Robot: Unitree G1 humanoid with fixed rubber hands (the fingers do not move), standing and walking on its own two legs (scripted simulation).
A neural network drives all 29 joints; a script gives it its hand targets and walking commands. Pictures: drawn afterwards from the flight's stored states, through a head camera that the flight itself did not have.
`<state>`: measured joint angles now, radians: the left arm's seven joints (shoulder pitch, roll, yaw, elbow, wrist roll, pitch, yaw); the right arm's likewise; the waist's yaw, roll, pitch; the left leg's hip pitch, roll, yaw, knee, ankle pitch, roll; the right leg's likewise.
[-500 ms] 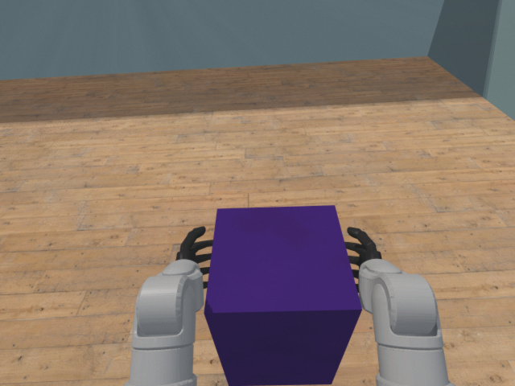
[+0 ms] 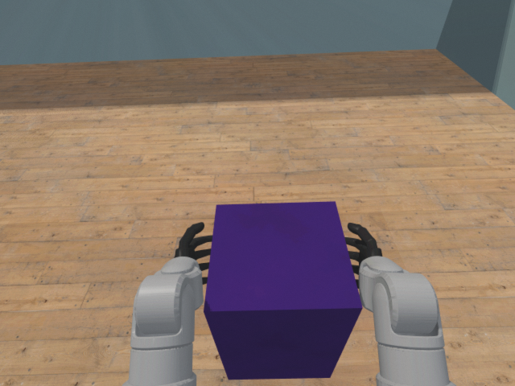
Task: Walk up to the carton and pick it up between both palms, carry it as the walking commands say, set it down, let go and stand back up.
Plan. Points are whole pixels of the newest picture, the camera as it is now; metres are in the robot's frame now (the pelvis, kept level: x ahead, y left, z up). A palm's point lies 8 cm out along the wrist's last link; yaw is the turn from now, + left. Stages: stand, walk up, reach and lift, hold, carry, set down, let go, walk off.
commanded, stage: carry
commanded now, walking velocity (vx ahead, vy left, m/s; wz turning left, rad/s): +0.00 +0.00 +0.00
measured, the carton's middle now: (277, 297) +0.28 +0.00 +0.02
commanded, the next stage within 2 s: hold in 0.40 s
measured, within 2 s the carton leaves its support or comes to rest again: neither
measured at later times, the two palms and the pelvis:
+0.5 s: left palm (190, 283) +0.29 +0.14 +0.04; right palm (358, 284) +0.29 -0.13 +0.04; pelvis +0.00 +0.01 +0.00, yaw +2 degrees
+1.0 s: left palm (203, 297) +0.28 +0.12 +0.01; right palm (365, 289) +0.29 -0.14 +0.01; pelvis -0.03 -0.03 -0.01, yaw +8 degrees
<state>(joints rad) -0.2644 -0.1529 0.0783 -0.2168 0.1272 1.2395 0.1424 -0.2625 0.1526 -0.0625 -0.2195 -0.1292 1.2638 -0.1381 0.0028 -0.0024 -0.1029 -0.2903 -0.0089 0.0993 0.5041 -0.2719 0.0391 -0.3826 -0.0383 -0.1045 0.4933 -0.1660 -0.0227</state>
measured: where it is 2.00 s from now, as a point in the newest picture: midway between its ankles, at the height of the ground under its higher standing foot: outside the picture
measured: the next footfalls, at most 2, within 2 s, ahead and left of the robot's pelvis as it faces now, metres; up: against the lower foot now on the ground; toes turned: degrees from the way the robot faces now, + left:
none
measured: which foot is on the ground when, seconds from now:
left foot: down 0.00-1.00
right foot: down 0.00-1.00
